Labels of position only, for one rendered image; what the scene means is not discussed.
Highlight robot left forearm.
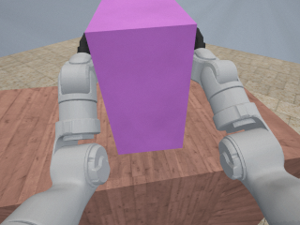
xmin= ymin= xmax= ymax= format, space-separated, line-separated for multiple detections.
xmin=50 ymin=52 xmax=101 ymax=179

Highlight pedestal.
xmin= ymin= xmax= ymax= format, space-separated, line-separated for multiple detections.
xmin=0 ymin=80 xmax=300 ymax=225

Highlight left robot upper arm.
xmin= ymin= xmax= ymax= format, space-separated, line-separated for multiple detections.
xmin=0 ymin=142 xmax=111 ymax=225

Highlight carton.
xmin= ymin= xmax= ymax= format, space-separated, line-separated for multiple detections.
xmin=84 ymin=0 xmax=197 ymax=155

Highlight right robot upper arm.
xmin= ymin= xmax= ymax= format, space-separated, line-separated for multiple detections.
xmin=218 ymin=127 xmax=300 ymax=225

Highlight robot right hand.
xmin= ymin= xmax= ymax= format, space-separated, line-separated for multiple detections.
xmin=194 ymin=27 xmax=205 ymax=50

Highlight robot right forearm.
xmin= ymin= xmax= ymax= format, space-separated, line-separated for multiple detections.
xmin=190 ymin=48 xmax=285 ymax=163

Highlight robot left hand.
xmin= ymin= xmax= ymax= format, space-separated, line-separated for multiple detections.
xmin=77 ymin=33 xmax=91 ymax=54

